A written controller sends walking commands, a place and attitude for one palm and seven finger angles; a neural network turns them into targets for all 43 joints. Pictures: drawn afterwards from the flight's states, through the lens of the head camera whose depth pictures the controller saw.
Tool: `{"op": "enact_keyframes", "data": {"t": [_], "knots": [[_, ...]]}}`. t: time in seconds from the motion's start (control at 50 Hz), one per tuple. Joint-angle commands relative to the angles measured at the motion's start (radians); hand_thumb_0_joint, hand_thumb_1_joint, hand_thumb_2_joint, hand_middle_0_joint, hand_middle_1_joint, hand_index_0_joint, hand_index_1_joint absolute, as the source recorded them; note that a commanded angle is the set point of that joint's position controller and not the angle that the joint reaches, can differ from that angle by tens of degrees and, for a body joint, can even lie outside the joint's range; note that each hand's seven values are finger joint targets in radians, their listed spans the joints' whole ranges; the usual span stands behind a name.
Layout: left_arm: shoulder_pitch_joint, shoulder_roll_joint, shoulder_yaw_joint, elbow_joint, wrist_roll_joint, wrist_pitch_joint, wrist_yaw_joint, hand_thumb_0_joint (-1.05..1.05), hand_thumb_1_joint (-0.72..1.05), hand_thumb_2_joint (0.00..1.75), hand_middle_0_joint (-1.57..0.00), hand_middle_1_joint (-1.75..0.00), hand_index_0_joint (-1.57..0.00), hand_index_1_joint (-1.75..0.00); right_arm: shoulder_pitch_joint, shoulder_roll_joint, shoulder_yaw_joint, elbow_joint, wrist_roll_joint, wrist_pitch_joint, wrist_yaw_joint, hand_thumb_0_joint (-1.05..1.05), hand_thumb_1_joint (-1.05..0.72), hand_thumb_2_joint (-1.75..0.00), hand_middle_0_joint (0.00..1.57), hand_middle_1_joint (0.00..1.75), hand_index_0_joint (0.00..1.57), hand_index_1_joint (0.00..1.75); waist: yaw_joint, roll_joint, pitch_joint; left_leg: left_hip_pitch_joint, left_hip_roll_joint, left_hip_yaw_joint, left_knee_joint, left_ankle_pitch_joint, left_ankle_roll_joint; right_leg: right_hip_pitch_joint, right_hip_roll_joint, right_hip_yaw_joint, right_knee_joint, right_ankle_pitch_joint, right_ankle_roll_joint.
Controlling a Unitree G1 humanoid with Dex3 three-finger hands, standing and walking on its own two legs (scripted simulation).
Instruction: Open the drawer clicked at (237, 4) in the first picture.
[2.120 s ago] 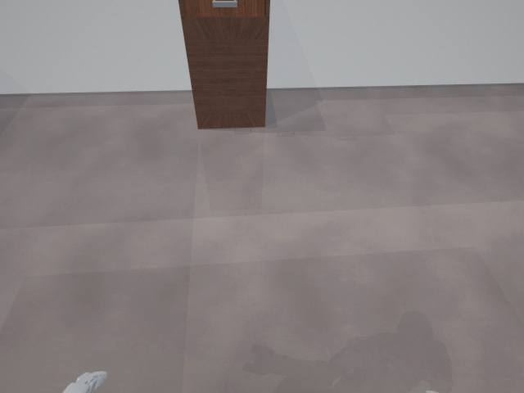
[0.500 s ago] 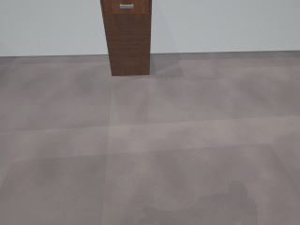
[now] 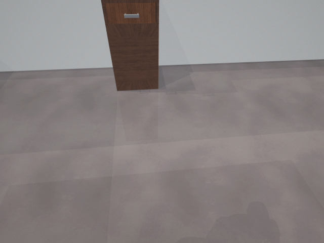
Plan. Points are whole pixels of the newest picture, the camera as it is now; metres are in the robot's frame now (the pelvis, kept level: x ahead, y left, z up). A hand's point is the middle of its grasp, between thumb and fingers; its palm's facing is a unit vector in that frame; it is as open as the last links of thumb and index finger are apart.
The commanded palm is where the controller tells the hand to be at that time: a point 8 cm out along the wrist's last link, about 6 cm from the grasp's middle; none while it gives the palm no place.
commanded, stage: walk to a spot facing it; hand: left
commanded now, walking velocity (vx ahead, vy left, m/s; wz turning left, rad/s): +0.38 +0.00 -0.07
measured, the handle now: (131, 15) +1.65 +0.34 -0.04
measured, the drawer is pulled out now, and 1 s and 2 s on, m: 0.00 0.00 0.00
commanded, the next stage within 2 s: turn to face it in 1.68 s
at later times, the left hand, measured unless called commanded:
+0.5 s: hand (94, 211) +0.25 +0.23 -0.17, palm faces -0.04 -0.99 -0.16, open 7.4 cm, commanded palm none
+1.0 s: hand (120, 155) +0.46 +0.19 -0.17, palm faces -0.06 -0.98 -0.19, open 7.2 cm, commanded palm none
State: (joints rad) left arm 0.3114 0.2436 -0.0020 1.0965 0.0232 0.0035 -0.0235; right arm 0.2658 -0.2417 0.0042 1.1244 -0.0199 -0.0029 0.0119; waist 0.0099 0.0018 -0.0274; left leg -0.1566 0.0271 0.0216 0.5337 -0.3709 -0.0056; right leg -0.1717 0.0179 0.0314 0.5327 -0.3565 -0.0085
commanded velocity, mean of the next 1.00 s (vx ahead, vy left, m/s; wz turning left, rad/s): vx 0.38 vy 0.00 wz -0.08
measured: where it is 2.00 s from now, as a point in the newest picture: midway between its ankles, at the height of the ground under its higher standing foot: (173, 156)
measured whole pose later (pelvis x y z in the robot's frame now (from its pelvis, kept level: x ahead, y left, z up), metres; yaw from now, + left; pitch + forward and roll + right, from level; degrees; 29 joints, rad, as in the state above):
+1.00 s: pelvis +0.44 +0.01 +0.01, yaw -6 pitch +0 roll -1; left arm 0.31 0.18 0.04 1.10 0.02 -0.08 0.00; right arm 0.19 -0.17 -0.06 1.03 -0.02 -0.03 0.02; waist 0.00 0.01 0.02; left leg -0.57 0.17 0.07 0.87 -0.19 -0.03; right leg -0.13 0.04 -0.14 0.40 -0.27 -0.06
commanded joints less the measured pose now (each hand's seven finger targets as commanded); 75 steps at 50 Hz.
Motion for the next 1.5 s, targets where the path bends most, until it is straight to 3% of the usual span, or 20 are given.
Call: {"op": "enact_keyframes", "data": {"t": [0.0,0.08,0.16,0.2,0.22,0.26,0.34,0.52,0.6,0.62,0.64,0.66,0.7,0.8,1.02,1.08,1.1,1.14,1.28,1.48], "knots": [[0.180,0.191,0.066,-0.002,-0.002,-0.041,0.028,0.00,0.90,0.90,-0.20,-0.30,-0.20,-0.30,-0.090,-0.091,-0.031,-0.108,0.003,-0.039,-0.012,0.00,-0.90,-0.90,0.20,0.30,0.20,0.30,0.060,-0.225,0.148,-0.385,0.001,0.074,0.227,-0.083,0.015,0.159,-0.282,0.395,-0.277,0.015,-0.172],[0.237,0.158,0.076,0.020,0.013,-0.064,0.052,0.00,0.90,0.90,-0.20,-0.30,-0.20,-0.30,-0.178,-0.059,-0.039,-0.159,0.012,-0.065,-0.008,0.00,-0.90,-0.90,0.20,0.30,0.20,0.30,0.073,-0.127,0.133,-0.527,0.085,-0.004,0.316,-0.219,0.016,0.301,-0.364,0.377,-0.200,0.431,-0.247],[0.060,0.102,0.070,-0.014,-0.005,-0.062,0.039,0.00,0.90,0.90,-0.20,-0.30,-0.20,-0.30,0.166,-0.032,-0.049,-0.041,0.014,-0.072,-0.014,0.00,-0.90,-0.90,0.20,0.30,0.20,0.30,-0.121,-0.011,0.030,0.140,0.003,0.100,-0.045,0.109,0.028,-0.132,-0.156,0.088,0.017,0.318,-0.105],[0.041,0.005,0.055,-0.066,-0.020,-0.059,0.029,0.00,0.90,0.90,-0.20,-0.30,-0.20,-0.30,0.439,-0.193,-0.091,0.042,-0.004,-0.077,-0.037,0.00,-0.90,-0.90,0.20,0.30,0.20,0.30,-0.180,0.404,-0.025,0.343,0.403,-0.486,-0.327,-0.014,0.132,-0.491,0.031,-0.075,0.586,-0.204,-0.008],[0.025,0.025,0.062,-0.072,-0.007,-0.057,0.035,0.00,0.90,0.90,-0.20,-0.30,-0.20,-0.30,0.374,-0.168,-0.082,0.027,-0.001,-0.064,-0.038,0.00,-0.90,-0.90,0.20,0.30,0.20,0.30,-0.147,0.261,0.045,0.261,0.444,-0.526,-0.348,-0.044,0.170,-0.515,-0.026,0.013,0.690,-0.187,-0.033],[-0.021,0.005,0.060,-0.051,0.004,-0.054,0.021,0.00,0.90,0.90,-0.20,-0.30,-0.20,-0.30,0.231,-0.066,-0.061,-0.021,0.003,-0.072,-0.036,0.00,-0.90,-0.90,0.20,0.30,0.20,0.30,-0.091,0.011,0.182,0.091,0.405,-0.378,-0.350,0.058,0.178,-0.545,-0.113,0.000,0.730,-0.034,-0.029],[0.049,-0.062,0.059,-0.028,0.008,-0.027,0.007,0.00,0.90,0.90,-0.20,-0.30,-0.20,-0.30,0.209,-0.007,-0.041,-0.010,0.005,-0.101,-0.047,0.00,-0.90,-0.90,0.20,0.30,0.20,0.30,-0.017,0.106,0.173,0.071,0.261,-0.037,-0.326,0.417,0.113,-0.490,-0.118,-0.041,0.684,0.098,0.004],[-0.216,-0.064,0.051,-0.149,-0.002,-0.033,-0.005,0.00,0.90,0.90,-0.20,-0.30,-0.20,-0.30,0.286,-0.003,-0.047,0.046,0.001,-0.096,-0.052,0.00,-0.90,-0.90,0.20,0.30,0.20,0.30,-0.039,0.110,0.213,0.170,0.225,0.117,-0.320,0.797,0.117,-0.386,-0.054,-0.206,0.154,0.210,-0.023],[0.046,-0.006,0.075,-0.078,0.010,-0.048,0.010,0.00,0.90,0.90,-0.20,-0.30,-0.20,-0.30,0.234,-0.056,-0.063,0.042,0.004,-0.087,-0.052,0.00,-0.90,-0.90,0.20,0.30,0.20,0.30,0.091,0.116,0.043,0.175,0.230,0.151,0.048,1.066,0.087,-0.040,0.013,-0.216,0.072,0.198,-0.085],[0.174,0.046,0.090,-0.039,0.017,-0.061,0.014,0.00,0.90,0.90,-0.20,-0.30,-0.20,-0.30,0.219,-0.047,-0.061,0.031,0.010,-0.086,-0.044,0.00,-0.90,-0.90,0.20,0.30,0.20,0.30,0.151,0.072,-0.027,0.020,0.193,0.165,0.281,0.896,0.059,0.199,-0.034,-0.157,0.025,0.245,-0.115],[0.269,0.152,0.118,-0.020,0.019,-0.071,0.026,0.00,0.90,0.90,-0.20,-0.30,-0.20,-0.30,0.269,0.016,-0.052,0.011,0.023,-0.090,-0.031,0.00,-0.90,-0.90,0.20,0.30,0.20,0.30,0.166,-0.138,-0.167,-0.238,0.063,0.174,0.640,0.306,0.025,0.435,-0.307,0.231,-0.033,0.279,-0.224],[0.264,0.205,0.126,-0.020,-0.005,-0.069,0.033,0.00,0.90,0.90,-0.20,-0.30,-0.20,-0.30,0.274,0.040,-0.050,-0.018,0.029,-0.087,-0.034,0.00,-0.90,-0.90,0.20,0.30,0.20,0.30,0.116,-0.202,-0.214,-0.380,-0.023,0.060,0.946,-0.169,0.023,0.437,-0.496,0.573,-0.185,0.309,-0.313],[0.081,0.135,0.106,-0.065,-0.013,-0.066,0.036,0.00,0.90,0.90,-0.20,-0.30,-0.20,-0.30,0.135,0.030,-0.061,-0.039,0.016,-0.077,-0.023,0.00,-0.90,-0.90,0.20,0.30,0.20,0.30,0.087,-0.087,0.022,-0.437,0.092,-0.024,0.940,-0.006,0.041,0.133,-0.419,0.403,-0.294,0.054,-0.245],[-0.033,0.020,0.064,-0.066,0.000,-0.087,0.038,0.00,0.90,0.90,-0.20,-0.30,-0.20,-0.30,0.199,0.089,-0.054,-0.026,-0.007,-0.024,-0.017,0.00,-0.90,-0.90,0.20,0.30,0.20,0.30,-0.060,-0.026,0.094,-0.313,0.146,0.001,0.689,0.090,0.000,-0.206,-0.281,0.044,-0.332,0.174,-0.151],[0.133,0.057,0.068,-0.005,0.000,-0.092,0.034,0.00,0.90,0.90,-0.20,-0.30,-0.20,-0.30,-0.152,0.051,-0.051,-0.162,-0.003,-0.053,0.019,0.00,-0.90,-0.90,0.20,0.30,0.20,0.30,0.038,-0.086,0.099,-0.376,0.098,0.105,0.143,0.163,-0.008,0.114,-0.270,0.012,-0.267,0.424,-0.148],[0.110,0.065,0.071,-0.002,-0.002,-0.087,0.037,0.00,0.90,0.90,-0.20,-0.30,-0.20,-0.30,-0.038,0.013,-0.064,-0.129,-0.005,-0.064,0.008,0.00,-0.90,-0.90,0.20,0.30,0.20,0.30,-0.035,-0.048,0.067,-0.127,0.050,0.145,0.010,0.165,0.016,0.062,-0.251,-0.035,-0.095,0.540,-0.119],[0.099,0.050,0.070,-0.009,-0.007,-0.086,0.036,0.00,0.90,0.90,-0.20,-0.30,-0.20,-0.30,0.101,-0.032,-0.077,-0.085,-0.010,-0.071,-0.001,0.00,-0.90,-0.90,0.20,0.30,0.20,0.30,-0.096,0.022,0.000,0.103,0.067,0.104,-0.048,0.208,0.040,-0.043,-0.197,-0.084,0.103,0.540,-0.085],[0.091,-0.011,0.056,-0.063,-0.014,-0.089,0.025,0.00,0.90,0.90,-0.20,-0.30,-0.20,-0.30,0.318,-0.197,-0.111,-0.033,-0.012,-0.068,-0.017,0.00,-0.90,-0.90,0.20,0.30,0.20,0.30,-0.145,0.337,-0.132,0.404,0.466,-0.423,-0.236,0.280,0.200,-0.428,-0.012,-0.130,0.658,-0.205,-0.012],[0.094,-0.075,0.074,-0.017,0.011,-0.027,0.012,0.00,0.90,0.90,-0.20,-0.30,-0.20,-0.30,0.069,0.014,-0.068,-0.082,-0.002,-0.089,-0.034,0.00,-0.90,-0.90,0.20,0.30,0.20,0.30,0.005,0.095,0.099,-0.045,0.287,-0.013,-0.367,0.146,0.094,-0.391,-0.146,-0.042,0.688,0.128,0.007],[-0.151,-0.062,0.075,-0.121,0.007,-0.007,-0.006,0.00,0.90,0.90,-0.20,-0.30,-0.20,-0.30,0.192,-0.010,-0.069,-0.032,-0.002,-0.091,-0.037,0.00,-0.90,-0.90,0.20,0.30,0.20,0.30,-0.033,0.111,0.193,0.129,0.298,0.135,-0.382,0.361,0.132,-0.531,-0.166,-0.111,0.333,0.236,0.027]]}}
